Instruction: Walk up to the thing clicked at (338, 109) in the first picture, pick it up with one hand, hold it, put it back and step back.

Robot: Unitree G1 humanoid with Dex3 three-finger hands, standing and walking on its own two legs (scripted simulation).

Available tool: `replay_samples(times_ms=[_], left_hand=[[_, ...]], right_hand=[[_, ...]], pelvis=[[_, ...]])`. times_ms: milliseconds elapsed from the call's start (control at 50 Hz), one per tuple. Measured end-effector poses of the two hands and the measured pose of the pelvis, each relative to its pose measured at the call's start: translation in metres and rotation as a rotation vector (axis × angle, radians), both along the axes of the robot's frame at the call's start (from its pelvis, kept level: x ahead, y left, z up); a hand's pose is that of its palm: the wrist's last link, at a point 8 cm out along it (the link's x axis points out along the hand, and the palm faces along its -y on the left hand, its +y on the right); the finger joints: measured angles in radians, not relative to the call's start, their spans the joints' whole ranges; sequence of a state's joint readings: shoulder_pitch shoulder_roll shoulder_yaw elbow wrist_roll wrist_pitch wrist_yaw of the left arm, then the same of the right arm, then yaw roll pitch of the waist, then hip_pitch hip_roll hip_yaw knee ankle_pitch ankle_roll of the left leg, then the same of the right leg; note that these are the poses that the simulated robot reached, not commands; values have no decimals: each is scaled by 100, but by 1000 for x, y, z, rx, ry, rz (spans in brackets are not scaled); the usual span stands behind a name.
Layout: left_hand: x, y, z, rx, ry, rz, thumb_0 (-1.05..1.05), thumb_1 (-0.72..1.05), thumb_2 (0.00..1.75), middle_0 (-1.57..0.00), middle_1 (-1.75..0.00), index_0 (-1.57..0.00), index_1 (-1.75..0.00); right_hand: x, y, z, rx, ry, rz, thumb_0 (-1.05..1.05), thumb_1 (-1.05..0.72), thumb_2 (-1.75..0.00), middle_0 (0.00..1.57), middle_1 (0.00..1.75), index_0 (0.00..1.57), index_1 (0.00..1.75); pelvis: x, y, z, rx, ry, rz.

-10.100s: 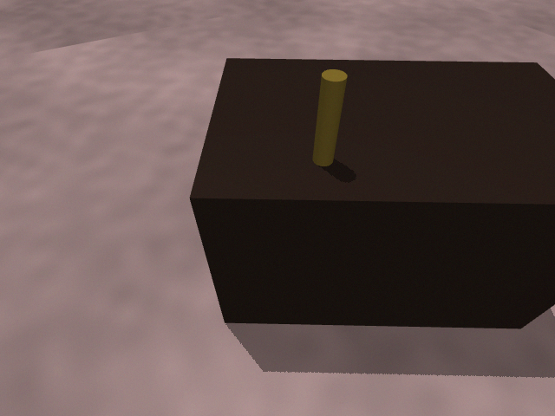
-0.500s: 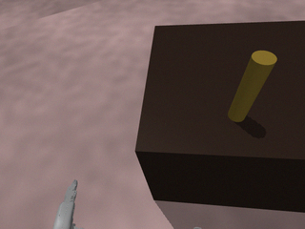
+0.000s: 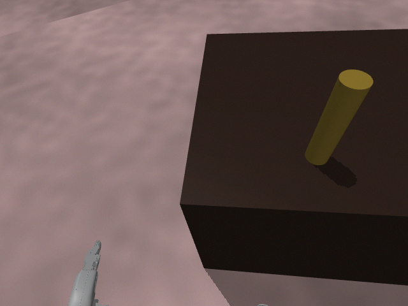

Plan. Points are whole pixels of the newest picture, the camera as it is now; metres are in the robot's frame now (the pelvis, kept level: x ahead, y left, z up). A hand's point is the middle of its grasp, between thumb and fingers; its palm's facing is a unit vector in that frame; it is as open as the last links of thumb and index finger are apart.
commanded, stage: go down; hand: right
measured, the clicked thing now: (332, 124) +0.48 -0.21 +0.07
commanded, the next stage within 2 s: approach in 0.18 s
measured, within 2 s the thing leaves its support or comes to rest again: neither
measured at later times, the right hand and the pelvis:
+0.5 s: hand out of the picture +0.38 -0.38 +0.12, palm faces +0.21 +0.98 +0.00, open 17.6 cm; pelvis +0.00 +0.00 +0.00, yaw +0 degrees
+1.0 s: hand (346, 151) +0.45 -0.25 +0.02, palm faces +0.18 +0.98 +0.04, open 17.6 cm; pelvis -0.02 +0.00 -0.04, yaw +2 degrees
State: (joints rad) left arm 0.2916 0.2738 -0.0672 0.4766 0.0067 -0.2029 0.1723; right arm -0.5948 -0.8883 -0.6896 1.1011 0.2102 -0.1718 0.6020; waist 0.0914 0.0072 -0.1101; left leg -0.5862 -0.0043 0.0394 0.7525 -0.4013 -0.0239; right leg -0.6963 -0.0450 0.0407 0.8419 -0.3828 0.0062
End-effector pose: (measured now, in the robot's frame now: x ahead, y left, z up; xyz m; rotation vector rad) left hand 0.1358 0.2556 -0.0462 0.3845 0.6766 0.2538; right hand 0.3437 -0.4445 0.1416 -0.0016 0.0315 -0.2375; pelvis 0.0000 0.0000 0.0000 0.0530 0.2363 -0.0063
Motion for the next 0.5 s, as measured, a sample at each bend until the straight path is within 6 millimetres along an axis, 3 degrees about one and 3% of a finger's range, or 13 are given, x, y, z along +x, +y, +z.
replay_samples(times_ms=[300, 500], left_hand=[[-1, 2, -4, 9, 16, 2, -1, -53, 6, -6, -5, -5, -6], [-1, -2, -5, 0, 3, -10, -1, -54, 5, -6, -5, -5, -6]], right_hand=[[-7, -3, -7, 2, -5, -7, -2, 56, -7, 4, 5, 5, 6], [0, 12, -18, 8, 23, 25, -2, 57, -6, 3, 5, 4, 5]], pelvis=[[-1, 1, -2, 0, 3, -4], [-5, -1, -4, -2, 8, -5]])
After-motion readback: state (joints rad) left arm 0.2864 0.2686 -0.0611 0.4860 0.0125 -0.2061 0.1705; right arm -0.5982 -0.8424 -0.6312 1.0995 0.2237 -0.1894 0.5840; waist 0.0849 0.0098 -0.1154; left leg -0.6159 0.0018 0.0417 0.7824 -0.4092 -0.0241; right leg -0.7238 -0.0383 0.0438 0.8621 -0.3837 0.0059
